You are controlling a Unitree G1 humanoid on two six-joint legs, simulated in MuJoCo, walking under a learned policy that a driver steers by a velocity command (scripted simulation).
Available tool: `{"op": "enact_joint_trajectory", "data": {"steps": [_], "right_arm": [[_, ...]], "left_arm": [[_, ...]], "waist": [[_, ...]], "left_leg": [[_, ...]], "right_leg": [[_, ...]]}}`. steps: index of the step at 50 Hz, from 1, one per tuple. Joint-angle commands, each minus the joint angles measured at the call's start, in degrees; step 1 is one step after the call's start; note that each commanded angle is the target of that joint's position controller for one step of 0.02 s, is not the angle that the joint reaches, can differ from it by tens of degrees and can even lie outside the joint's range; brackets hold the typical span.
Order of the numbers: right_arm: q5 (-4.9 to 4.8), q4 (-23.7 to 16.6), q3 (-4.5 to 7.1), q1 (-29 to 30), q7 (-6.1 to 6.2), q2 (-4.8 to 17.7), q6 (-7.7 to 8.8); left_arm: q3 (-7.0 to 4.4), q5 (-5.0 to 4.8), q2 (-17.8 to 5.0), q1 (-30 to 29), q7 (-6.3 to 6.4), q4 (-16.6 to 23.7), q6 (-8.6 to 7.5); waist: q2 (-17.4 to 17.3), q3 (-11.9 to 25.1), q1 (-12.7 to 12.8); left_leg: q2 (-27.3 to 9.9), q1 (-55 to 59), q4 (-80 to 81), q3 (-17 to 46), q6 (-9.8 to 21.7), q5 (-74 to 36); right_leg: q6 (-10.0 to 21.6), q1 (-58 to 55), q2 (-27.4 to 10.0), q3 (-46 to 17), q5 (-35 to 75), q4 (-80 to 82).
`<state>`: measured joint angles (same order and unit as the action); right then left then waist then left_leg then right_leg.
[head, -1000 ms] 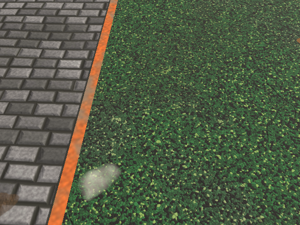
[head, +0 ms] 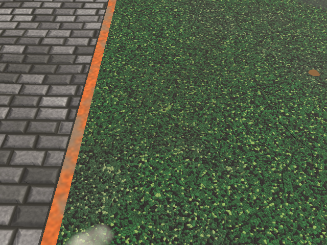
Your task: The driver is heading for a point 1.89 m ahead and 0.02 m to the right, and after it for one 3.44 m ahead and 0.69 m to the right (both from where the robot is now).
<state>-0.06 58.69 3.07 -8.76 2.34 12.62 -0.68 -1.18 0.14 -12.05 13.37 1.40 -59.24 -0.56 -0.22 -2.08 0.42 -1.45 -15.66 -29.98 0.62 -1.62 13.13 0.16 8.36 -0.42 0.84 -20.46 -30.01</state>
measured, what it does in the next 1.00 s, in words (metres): stands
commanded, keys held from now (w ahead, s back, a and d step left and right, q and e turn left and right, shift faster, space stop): no key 1.00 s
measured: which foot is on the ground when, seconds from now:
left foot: down 0.00-1.00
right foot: down 0.00-1.00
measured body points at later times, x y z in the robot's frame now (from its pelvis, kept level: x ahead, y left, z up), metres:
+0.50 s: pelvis +0.00 +0.00 +0.00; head +0.01 +0.00 +0.45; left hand -0.01 +0.24 -0.15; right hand +0.04 -0.25 -0.15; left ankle +0.03 +0.14 -0.73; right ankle -0.05 -0.12 -0.73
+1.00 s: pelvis +0.00 +0.00 +0.00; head +0.01 +0.00 +0.45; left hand -0.03 +0.23 -0.15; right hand +0.02 -0.25 -0.16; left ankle +0.03 +0.14 -0.73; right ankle -0.05 -0.12 -0.73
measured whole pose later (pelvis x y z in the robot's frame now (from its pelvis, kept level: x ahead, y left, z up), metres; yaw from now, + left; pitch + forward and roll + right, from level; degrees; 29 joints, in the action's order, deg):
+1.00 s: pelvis +0.00 +0.00 +0.00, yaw +0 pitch -1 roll +0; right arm -0.3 66.0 1.5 -11.7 2.9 10.9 -0.9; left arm -0.2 0.1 -9.6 20.0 1.9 -62.1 -0.9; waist -0.3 -1.9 -0.1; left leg -1.9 -15.5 -28.1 1.2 -2.0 11.9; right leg 0.5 7.7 0.1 1.5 -18.9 -27.4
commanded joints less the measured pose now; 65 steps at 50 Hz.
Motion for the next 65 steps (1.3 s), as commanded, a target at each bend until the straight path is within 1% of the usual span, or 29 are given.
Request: {"op": "enact_joint_trajectory", "data": {"steps": [1, 14, 27, 44, 65], "right_arm": [[-0.01, -0.7, 0.97, -0.4, 0.27, 5.9, 0.23], [0.01, 3.2, 0.46, -0.5, 0.40, 5.3, 0.01], [-0.04, 5.5, -0.20, -2.3, 0.53, 4.6, 0.05], [-0.16, 6.3, -0.76, -4.6, 0.66, 3.8, 0.07], [-0.28, 6.1, -0.92, -6.3, 0.78, 3.2, 0.04]], "left_arm": [[-0.99, 0.04, -5.8, 3.0, 0.17, 0.8, -0.30], [-0.54, 0.14, -4.8, 5.2, 0.41, -1.0, -0.39], [-0.14, 0.06, -3.7, 8.1, 0.52, -2.0, -0.45], [0.12, -0.07, -2.7, 11.1, 0.57, -2.3, -0.51], [0.16, -0.17, -2.0, 13.2, 0.65, -2.3, -0.61]], "waist": [[0.7, 1.5, -0.1], [0.5, -0.2, -0.4], [0.4, -1.0, -0.5], [0.3, -1.3, -0.5], [0.4, -1.6, -0.5]], "left_leg": [[-1.0, 7.4, 2.2, 0.7, 2.3, -14.7], [-0.8, 6.9, 4.0, 0.5, 1.8, -10.8], [-0.7, 6.1, 4.7, 0.4, 1.7, -9.0], [-0.6, 5.6, 4.6, 0.4, 1.7, -9.5], [-0.5, 5.5, 4.3, 0.3, 1.7, -10.2]], "right_leg": [[0.9, 6.2, -2.1, -1.6, 14.6, 6.6], [0.8, 6.8, -1.6, -1.4, 9.7, 8.6], [0.9, 7.2, -1.3, -1.1, 8.0, 9.4], [0.9, 7.2, -1.1, -0.9, 9.0, 9.3], [0.9, 7.1, -1.1, -0.7, 9.9, 9.2]]}}
Keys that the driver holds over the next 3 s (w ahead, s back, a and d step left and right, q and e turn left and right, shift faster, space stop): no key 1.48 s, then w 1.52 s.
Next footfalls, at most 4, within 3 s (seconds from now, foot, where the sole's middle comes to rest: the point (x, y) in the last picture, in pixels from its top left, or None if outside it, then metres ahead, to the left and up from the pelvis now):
2.24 right None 0.48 -0.10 -0.77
2.80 left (141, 183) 0.79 0.15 -0.77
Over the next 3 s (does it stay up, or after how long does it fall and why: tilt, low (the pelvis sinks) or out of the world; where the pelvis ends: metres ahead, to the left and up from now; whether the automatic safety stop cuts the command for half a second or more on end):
stays up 0.72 0.06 0.01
